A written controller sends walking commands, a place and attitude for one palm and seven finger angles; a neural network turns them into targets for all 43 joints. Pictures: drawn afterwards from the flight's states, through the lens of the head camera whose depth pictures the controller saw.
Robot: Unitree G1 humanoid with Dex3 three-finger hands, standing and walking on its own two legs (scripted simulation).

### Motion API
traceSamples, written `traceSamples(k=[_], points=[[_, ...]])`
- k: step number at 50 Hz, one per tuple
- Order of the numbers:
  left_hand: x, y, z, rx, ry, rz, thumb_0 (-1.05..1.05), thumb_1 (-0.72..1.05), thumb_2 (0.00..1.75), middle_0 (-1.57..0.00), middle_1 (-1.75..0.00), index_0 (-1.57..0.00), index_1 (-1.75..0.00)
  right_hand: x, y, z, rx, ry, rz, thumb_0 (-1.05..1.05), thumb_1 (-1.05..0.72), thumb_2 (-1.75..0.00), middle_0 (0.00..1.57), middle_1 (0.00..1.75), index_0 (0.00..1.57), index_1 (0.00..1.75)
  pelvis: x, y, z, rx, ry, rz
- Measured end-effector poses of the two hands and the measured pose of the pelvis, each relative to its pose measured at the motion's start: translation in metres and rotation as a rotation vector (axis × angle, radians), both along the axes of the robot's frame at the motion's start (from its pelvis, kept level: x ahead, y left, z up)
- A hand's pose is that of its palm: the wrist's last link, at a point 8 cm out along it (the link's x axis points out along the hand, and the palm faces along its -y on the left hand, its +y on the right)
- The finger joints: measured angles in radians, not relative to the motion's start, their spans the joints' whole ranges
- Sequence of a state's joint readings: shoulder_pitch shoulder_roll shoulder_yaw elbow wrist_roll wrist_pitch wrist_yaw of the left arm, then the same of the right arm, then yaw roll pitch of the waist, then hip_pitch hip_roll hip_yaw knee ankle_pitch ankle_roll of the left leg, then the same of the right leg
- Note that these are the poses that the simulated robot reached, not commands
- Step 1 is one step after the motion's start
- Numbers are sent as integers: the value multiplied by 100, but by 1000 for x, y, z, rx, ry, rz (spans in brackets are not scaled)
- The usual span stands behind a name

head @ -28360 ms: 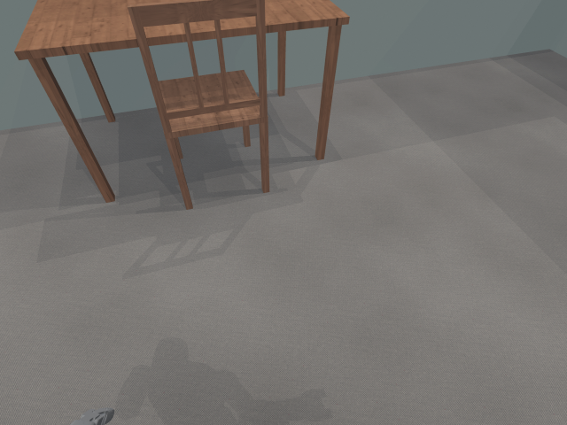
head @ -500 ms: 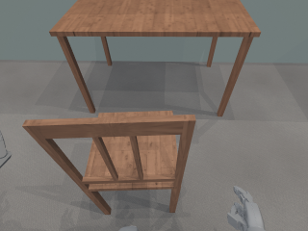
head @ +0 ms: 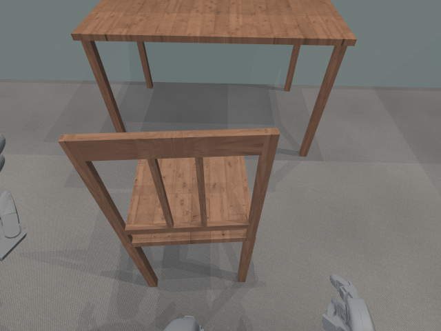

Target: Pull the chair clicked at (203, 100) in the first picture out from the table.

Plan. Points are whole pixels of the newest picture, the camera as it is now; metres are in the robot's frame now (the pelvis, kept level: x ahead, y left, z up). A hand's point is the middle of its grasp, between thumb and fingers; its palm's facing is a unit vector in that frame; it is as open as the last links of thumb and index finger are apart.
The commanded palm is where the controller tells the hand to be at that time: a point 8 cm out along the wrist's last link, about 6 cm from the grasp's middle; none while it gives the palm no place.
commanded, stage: stop stepping back and stand still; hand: left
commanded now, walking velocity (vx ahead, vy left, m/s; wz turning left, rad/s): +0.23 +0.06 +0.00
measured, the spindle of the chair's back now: (162, 196) +0.43 +0.18 -0.08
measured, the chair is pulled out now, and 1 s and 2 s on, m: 0.62 0.62 0.62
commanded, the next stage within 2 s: let the arm hang, fingers relaxed in 0.70 s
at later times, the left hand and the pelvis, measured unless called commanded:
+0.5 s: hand out of the picture +0.14 +0.27 +0.17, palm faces +0.45 -0.78 -0.43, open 7.4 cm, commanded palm +0.08 +0.31 +0.19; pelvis -0.04 +0.00 +0.01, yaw +2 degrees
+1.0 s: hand out of the picture +0.10 +0.23 -0.11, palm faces +0.12 -0.95 -0.29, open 7.4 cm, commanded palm none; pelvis -0.04 +0.00 -0.01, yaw +5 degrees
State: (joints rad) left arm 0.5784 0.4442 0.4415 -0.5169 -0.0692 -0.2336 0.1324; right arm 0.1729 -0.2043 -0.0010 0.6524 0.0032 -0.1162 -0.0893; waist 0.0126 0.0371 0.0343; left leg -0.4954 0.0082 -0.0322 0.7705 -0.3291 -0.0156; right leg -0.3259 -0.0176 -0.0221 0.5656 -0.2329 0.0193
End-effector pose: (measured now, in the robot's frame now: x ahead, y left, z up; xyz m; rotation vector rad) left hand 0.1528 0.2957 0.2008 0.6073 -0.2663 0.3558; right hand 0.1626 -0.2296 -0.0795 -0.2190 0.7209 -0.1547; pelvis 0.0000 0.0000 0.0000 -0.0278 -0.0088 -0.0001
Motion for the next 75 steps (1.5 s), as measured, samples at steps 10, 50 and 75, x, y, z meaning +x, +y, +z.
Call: traceSamples(k=[10, 50, 75], points=[[-27, 23, -16, -73, 3, 39, 2, 89, 90, -22, -30, -21, -31, -41, 10, 20, -38, -27, -36, 1, -91, -90, 20, 30, 20, 30, -26, 13, 5, -2, -5, 27], [-73, -21, -276, -524, 1005, 179, 1, 91, 90, -20, -30, -19, -30, -104, -7, -42, 14, 310, 43, 1, -91, -90, 20, 30, 20, 30, -44, 4, -6, 0, -30, 80], [-278, -114, -322, -794, 1738, 517, 1, 92, 90, -20, -30, -20, -30, -163, 15, -64, 115, 709, -19, 0, -91, -90, 20, 30, 20, 30, 2, -14, 8, 19, 2, 94]])
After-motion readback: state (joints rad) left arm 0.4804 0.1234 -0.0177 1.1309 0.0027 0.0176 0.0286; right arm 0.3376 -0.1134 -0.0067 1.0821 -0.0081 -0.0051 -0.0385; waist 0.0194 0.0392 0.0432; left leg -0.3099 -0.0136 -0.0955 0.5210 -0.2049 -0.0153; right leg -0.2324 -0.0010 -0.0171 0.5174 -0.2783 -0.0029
